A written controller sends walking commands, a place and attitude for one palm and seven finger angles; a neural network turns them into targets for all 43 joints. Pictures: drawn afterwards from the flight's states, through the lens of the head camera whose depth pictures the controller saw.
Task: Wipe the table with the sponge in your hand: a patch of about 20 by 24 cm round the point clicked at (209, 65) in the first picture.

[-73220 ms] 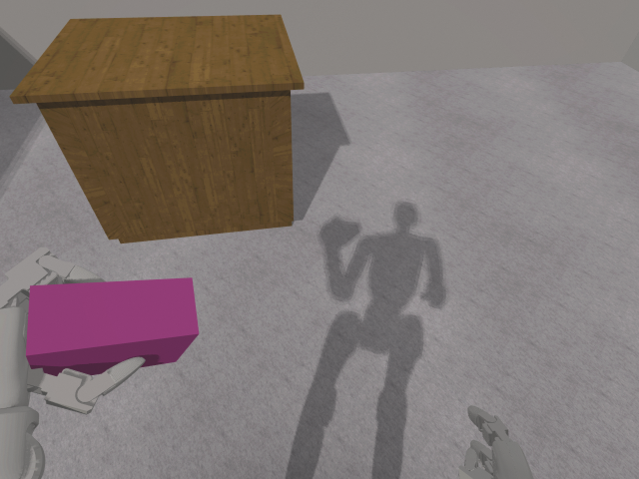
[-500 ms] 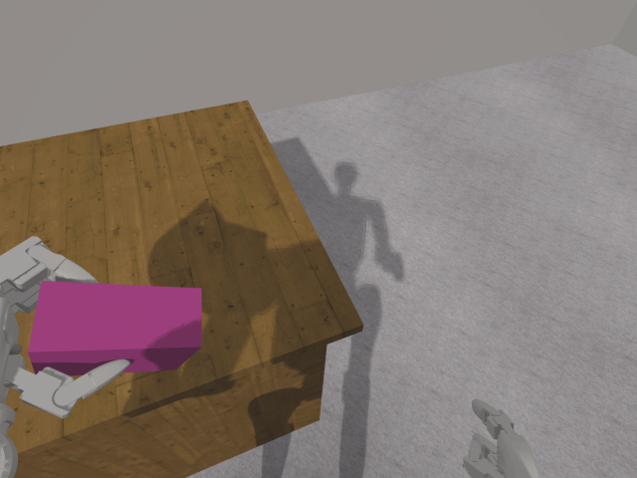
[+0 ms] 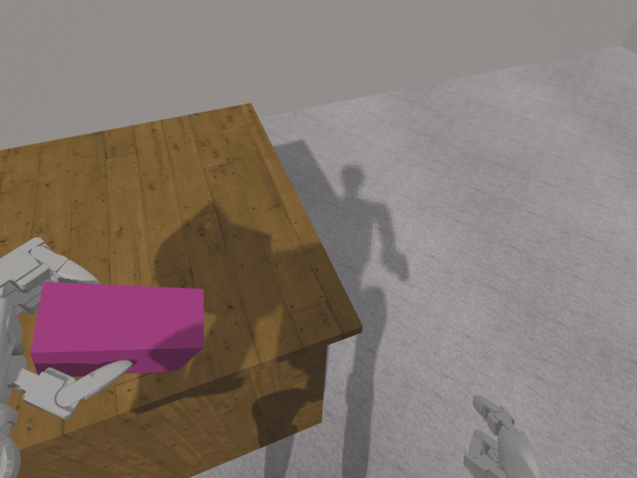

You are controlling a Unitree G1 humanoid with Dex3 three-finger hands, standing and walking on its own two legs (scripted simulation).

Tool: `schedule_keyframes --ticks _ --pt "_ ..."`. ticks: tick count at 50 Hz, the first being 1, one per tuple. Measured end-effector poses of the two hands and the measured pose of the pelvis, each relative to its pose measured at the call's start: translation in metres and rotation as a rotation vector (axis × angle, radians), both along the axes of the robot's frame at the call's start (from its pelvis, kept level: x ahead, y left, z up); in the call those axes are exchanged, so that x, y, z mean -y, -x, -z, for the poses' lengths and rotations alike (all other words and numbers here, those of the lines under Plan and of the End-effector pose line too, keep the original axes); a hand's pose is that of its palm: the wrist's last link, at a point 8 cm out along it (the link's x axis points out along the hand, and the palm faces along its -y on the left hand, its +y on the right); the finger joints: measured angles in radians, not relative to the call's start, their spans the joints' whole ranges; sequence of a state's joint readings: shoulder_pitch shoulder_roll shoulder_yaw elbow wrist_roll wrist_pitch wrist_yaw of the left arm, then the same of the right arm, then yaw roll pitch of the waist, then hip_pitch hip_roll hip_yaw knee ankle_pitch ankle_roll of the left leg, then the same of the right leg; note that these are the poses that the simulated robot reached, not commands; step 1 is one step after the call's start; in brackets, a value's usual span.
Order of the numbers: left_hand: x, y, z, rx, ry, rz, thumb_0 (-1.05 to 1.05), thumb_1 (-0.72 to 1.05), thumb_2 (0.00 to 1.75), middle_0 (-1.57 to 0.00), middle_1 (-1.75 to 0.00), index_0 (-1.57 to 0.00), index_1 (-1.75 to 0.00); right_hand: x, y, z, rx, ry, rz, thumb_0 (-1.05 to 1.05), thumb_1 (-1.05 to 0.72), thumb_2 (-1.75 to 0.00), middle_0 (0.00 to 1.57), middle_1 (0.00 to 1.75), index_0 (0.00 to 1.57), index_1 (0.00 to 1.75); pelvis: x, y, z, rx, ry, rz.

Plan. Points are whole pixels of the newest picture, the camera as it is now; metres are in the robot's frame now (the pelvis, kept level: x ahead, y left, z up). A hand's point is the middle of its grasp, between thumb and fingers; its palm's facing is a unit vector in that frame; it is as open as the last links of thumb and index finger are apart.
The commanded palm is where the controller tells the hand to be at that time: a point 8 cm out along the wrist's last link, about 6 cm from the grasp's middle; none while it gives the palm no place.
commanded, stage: come to a stop and stand still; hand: left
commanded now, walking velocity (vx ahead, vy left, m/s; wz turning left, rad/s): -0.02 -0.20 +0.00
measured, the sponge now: (146, 333) +0.23 +0.19 +0.12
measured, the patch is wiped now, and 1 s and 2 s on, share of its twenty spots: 0.00 0.00 0.00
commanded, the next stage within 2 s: look again from close up in 1.12 s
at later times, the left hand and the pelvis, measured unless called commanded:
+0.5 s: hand (46, 342) +0.21 +0.26 +0.14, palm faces +0.24 -0.88 -0.41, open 10.0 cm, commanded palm +0.16 +0.31 +0.18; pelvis -0.01 +0.04 +0.00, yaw -2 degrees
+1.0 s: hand out of the picture +0.23 +0.34 +0.16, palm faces +0.35 -0.86 -0.37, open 10.0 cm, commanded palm +0.17 +0.37 +0.18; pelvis +0.00 +0.10 +0.00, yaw -1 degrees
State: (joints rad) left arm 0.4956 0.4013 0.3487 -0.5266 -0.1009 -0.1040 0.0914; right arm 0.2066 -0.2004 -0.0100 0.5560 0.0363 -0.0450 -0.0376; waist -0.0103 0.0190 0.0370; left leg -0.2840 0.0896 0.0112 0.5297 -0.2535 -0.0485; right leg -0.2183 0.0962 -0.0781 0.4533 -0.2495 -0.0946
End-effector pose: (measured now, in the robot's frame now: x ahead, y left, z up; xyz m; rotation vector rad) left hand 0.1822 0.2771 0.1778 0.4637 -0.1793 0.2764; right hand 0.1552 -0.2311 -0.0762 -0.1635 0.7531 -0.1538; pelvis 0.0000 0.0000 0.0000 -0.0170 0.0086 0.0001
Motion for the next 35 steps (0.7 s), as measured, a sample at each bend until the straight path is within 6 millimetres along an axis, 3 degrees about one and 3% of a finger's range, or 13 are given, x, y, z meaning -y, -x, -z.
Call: schedule_keyframes --ticks 7,10,13,19,22,25,30,35 --pt "0.003 0.003 -0.002 0.007 -0.004 0.001 -0.01 -0.53 1.06 -0.76 -1.38 -0.77 -1.37 0.004 0.005 0.001 -0.007 0.002 0.005 0.01 -0.9 -0.9 0.2 0.29 0.2 0.3 0.003 0.001 0.0 0.003 -0.001 -0.004" --pt "-0.017 -0.009 -0.022 0.081 -0.146 0.009 -0.01 -0.54 1.06 -0.76 -1.37 -0.77 -1.37 0.006 0.012 0.001 -0.02 0.039 -0.044 0.01 -0.9 -0.9 0.2 0.29 0.2 0.3 0.008 0.008 0.0 0.003 -0.013 0.001" --pt "-0.036 -0.016 -0.027 0.139 -0.122 -0.056 -0.01 -0.54 1.06 -0.76 -1.37 -0.77 -1.37 0.01 0.017 0.0 -0.004 0.044 -0.056 0.01 -0.9 -0.9 0.2 0.29 0.2 0.3 0.004 0.015 0.001 0.0 -0.019 0.021" --pt "-0.011 -0.003 0.001 0.056 -0.015 0.049 -0.01 -0.53 1.05 -0.75 -1.38 -0.76 -1.38 0.009 0.029 -0.008 0.034 0.058 0.005 0.01 -0.9 -0.9 0.2 0.29 0.2 0.3 -0.016 0.017 0.0 0.004 -0.013 0.037" --pt "-0.012 0.004 0.014 0.001 0.008 0.089 -0.01 -0.53 1.06 -0.76 -1.38 -0.77 -1.37 -0.001 0.033 -0.011 0.02 0.082 0.018 0.01 -0.9 -0.9 0.2 0.29 0.2 0.3 -0.025 0.016 -0.002 0.004 -0.008 0.04" --pt "-0.03 0.005 0.018 -0.003 0.005 0.065 -0.01 -0.53 1.06 -0.76 -1.37 -0.77 -1.37 -0.017 0.033 -0.012 0.005 0.094 0.006 0.01 -0.91 -0.9 0.2 0.29 0.2 0.3 -0.035 0.014 -0.003 0.009 -0.004 0.036" --pt "-0.066 -0.001 0.006 0.077 -0.009 -0.019 -0.01 -0.54 1.06 -0.76 -1.37 -0.77 -1.37 -0.05 0.021 -0.014 0.012 0.078 -0.048 0.01 -0.9 -0.9 0.2 0.29 0.2 0.3 -0.052 0.01 -0.005 0.014 0.0 0.028" --pt "-0.08 -0.008 -0.001 0.138 0.013 -0.029 -0.01 -0.53 1.06 -0.76 -1.38 -0.77 -1.37 -0.083 0.0 -0.019 0.054 0.047 -0.098 0.01 -0.9 -0.9 0.2 0.29 0.2 0.3 -0.068 0.004 -0.006 0.009 0.005 0.024"
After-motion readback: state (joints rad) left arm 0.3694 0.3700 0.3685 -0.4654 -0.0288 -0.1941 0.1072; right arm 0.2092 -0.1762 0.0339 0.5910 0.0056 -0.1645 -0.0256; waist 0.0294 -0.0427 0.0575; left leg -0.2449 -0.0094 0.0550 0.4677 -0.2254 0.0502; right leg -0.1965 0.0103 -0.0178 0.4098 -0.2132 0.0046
